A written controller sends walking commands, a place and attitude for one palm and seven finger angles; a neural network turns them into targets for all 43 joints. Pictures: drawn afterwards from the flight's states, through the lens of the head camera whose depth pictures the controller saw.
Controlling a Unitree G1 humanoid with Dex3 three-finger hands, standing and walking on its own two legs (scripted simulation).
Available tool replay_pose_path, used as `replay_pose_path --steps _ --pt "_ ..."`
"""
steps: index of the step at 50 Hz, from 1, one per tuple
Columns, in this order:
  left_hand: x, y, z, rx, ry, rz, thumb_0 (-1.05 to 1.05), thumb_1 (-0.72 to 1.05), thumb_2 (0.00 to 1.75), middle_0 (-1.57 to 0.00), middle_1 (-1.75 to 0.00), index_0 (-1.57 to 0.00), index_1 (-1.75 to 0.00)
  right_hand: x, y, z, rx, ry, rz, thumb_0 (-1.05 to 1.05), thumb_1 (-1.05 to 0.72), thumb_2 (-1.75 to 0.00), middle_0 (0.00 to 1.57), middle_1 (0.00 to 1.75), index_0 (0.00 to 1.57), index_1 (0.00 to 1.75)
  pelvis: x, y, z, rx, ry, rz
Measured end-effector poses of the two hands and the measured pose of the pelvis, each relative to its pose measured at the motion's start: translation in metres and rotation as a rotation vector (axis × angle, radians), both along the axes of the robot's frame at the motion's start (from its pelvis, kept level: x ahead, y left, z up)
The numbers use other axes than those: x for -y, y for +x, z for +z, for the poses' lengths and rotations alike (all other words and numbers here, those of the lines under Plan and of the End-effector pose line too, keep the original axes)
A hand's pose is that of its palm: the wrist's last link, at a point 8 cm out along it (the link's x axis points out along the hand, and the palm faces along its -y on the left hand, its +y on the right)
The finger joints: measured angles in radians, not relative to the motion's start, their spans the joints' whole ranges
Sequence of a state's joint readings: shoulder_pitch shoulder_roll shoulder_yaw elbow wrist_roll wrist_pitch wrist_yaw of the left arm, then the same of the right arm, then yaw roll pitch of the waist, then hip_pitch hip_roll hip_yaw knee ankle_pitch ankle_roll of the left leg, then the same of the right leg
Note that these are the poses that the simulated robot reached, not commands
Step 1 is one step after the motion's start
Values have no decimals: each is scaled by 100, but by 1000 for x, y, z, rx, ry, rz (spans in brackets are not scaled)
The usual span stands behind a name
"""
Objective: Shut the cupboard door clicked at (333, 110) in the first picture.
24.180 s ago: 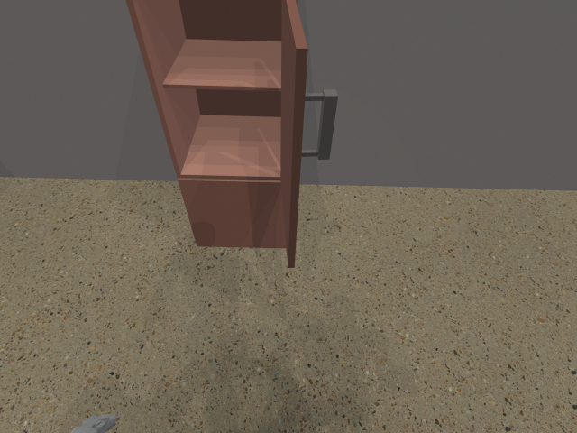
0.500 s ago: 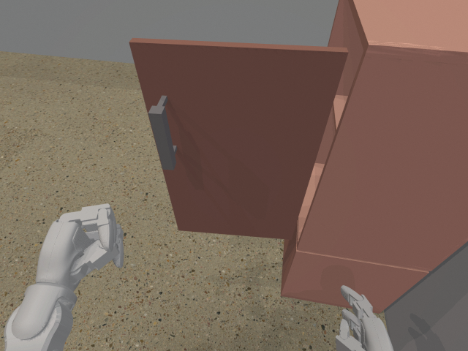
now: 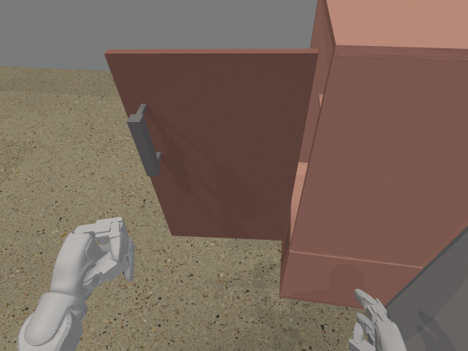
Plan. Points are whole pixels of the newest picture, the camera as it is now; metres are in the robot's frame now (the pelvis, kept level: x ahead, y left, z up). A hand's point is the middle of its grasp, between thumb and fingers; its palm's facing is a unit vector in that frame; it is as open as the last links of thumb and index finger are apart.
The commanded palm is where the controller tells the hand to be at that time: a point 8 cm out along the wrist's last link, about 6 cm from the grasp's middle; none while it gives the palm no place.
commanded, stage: bring the fist close to the handle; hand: left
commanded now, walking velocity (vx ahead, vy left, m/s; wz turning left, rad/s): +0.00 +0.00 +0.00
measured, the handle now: (148, 140) +0.48 +0.22 +0.11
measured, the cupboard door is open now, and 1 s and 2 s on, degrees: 95 95 87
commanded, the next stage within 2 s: push the door shut along its arc in 1.38 s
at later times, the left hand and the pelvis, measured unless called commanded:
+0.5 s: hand (137, 207) +0.31 +0.18 +0.11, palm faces +0.03 -1.00 -0.03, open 3.1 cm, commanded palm +0.28 +0.23 +0.11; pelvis +0.01 +0.00 +0.00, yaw -1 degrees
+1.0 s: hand (153, 172) +0.39 +0.18 +0.11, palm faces +0.01 -1.00 -0.02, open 3.1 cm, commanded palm +0.36 +0.23 +0.11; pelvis +0.01 +0.01 +0.00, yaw -1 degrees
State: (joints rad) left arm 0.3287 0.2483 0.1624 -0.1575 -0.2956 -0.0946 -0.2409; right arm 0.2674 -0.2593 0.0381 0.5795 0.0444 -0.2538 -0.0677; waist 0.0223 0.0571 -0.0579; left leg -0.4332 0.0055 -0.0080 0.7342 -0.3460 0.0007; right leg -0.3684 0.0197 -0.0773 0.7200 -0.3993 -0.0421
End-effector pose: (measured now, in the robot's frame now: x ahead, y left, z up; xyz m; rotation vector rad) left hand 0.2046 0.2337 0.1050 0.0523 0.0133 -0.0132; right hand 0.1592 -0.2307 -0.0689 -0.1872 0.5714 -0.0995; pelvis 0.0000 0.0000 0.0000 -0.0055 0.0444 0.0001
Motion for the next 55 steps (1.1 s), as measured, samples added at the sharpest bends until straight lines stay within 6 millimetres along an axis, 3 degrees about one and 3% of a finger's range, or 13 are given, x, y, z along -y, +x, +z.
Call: replay_pose_path --steps 4,10,18,28,36,44,48,55 --pt "0 3 -5 -23 0 13 2 89 90 -130 -150 -130 -150 1 3 0 -5 -3 -5 2 -90 -90 20 30 21 30 2 3 0 -2 5 -2" --pt "-17 26 13 109 10 90 2 89 90 -130 -150 -130 -150 1 5 -5 -35 -13 13 2 -90 -90 20 30 21 30 4 3 -1 -6 1 8" --pt "3 63 -1 -2 -21 -39 2 90 90 -130 -150 -130 -150 3 2 -7 -59 -6 -35 2 -90 -89 20 30 21 30 -2 9 2 -24 7 -8" --pt "-4 89 12 89 -13 42 2 90 90 -130 -150 -130 -150 1 -4 -9 -107 -11 -42 2 -90 -90 20 30 21 30 -6 13 3 -27 8 -16" --pt "5 110 0 5 -23 2 2 90 90 -130 -150 -130 -150 -2 -9 -13 -145 -6 -59 2 -90 -89 20 30 21 30 -10 10 4 -27 6 -13" --pt "5 143 15 67 -20 29 2 89 90 -130 -150 -130 -150 -1 -22 -17 -193 -11 -75 1 -90 -89 20 30 21 30 -9 6 4 -35 6 -18" --pt "3 156 12 29 -27 23 2 89 90 -130 -150 -130 -150 3 -33 -20 -228 -10 -96 1 -90 -89 20 30 21 30 -9 6 5 -41 6 -22" --pt "-4 162 7 22 -42 44 2 90 90 -130 -150 -130 -150 13 -54 -22 -283 -19 -139 1 -90 -89 20 30 21 30 -9 6 5 -49 7 -37"
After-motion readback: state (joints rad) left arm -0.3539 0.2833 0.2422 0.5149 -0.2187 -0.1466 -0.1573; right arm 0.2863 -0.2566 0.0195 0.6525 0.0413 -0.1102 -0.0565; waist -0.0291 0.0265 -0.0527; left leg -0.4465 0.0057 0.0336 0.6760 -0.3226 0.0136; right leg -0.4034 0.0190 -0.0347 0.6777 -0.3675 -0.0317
